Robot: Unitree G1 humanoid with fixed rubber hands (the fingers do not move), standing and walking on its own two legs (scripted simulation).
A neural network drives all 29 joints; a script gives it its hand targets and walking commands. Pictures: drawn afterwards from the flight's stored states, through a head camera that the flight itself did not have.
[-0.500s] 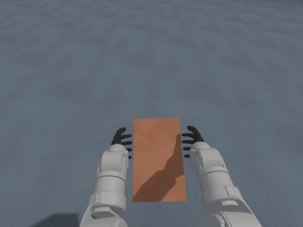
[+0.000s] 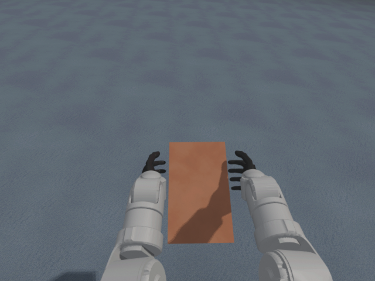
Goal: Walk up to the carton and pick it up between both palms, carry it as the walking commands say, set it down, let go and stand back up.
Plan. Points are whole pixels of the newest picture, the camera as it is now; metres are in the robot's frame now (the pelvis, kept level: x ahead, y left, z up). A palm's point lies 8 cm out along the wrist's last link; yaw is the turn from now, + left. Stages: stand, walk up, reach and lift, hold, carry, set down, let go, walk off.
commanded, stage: hold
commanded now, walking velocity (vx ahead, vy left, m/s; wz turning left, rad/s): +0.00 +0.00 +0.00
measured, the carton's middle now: (197, 194) +0.36 +0.03 -0.06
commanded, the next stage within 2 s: set down in 0.18 s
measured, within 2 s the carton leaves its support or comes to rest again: neither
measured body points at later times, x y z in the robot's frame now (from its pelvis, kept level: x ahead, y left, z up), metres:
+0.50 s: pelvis +0.00 -0.02 -0.01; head -0.03 -0.01 +0.44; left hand +0.32 +0.13 +0.01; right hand +0.34 -0.10 +0.01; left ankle +0.09 +0.09 -0.74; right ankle +0.02 -0.14 -0.74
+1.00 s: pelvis +0.00 -0.04 -0.03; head +0.10 -0.02 +0.41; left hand +0.33 +0.13 -0.08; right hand +0.36 -0.11 -0.08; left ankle +0.09 +0.09 -0.74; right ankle +0.02 -0.14 -0.74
